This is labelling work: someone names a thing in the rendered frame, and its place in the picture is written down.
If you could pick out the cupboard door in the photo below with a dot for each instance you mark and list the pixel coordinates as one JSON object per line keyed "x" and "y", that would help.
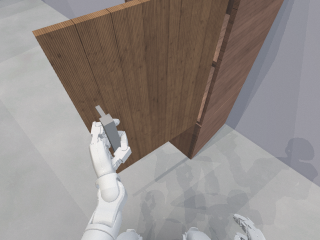
{"x": 144, "y": 62}

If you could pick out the robot right thigh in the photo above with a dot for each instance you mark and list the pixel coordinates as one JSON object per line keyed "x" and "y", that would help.
{"x": 194, "y": 235}

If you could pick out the left robot hand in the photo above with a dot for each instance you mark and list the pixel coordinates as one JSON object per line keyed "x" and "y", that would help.
{"x": 99, "y": 150}

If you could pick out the robot left forearm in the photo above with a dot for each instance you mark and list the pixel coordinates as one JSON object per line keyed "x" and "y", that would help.
{"x": 106, "y": 220}

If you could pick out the left robot shin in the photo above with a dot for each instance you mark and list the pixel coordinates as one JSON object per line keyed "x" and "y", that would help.
{"x": 131, "y": 230}

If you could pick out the right robot hand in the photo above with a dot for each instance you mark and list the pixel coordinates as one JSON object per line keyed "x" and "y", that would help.
{"x": 248, "y": 227}

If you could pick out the handle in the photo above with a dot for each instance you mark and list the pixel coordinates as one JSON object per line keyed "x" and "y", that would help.
{"x": 110, "y": 129}

